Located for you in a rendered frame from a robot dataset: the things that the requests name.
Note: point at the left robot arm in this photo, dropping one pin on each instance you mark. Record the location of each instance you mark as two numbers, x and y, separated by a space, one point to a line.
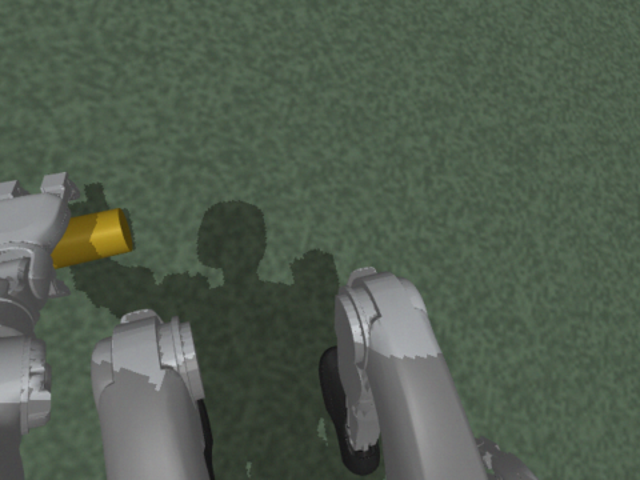
25 377

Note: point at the left robot hand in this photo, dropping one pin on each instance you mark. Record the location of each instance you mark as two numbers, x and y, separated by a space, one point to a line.
38 219

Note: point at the right robot foot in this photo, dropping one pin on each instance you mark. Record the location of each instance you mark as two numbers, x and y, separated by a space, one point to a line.
358 462

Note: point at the right robot hand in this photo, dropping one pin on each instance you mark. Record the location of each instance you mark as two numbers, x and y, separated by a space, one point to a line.
506 466

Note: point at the can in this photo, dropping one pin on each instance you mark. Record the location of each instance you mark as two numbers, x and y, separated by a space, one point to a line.
91 237

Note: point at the left robot foot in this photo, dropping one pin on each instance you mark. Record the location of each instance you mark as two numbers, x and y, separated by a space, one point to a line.
207 437

